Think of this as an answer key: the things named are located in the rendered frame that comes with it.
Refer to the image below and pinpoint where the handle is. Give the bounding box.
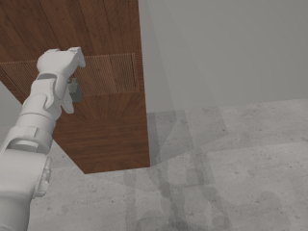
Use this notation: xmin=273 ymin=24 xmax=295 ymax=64
xmin=67 ymin=77 xmax=82 ymax=103

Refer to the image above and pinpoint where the cabinet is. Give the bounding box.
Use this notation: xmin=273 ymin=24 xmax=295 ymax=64
xmin=0 ymin=0 xmax=150 ymax=174

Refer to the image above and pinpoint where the robot left upper arm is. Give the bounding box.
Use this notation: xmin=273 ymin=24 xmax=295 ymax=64
xmin=0 ymin=148 xmax=52 ymax=231

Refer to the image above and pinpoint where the robot left hand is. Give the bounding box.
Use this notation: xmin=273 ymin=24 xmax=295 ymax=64
xmin=37 ymin=46 xmax=86 ymax=114

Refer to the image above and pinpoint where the drawer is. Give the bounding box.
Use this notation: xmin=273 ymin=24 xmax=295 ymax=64
xmin=0 ymin=53 xmax=138 ymax=100

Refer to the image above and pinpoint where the left robot forearm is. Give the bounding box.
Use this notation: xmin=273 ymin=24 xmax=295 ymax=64
xmin=0 ymin=70 xmax=67 ymax=158

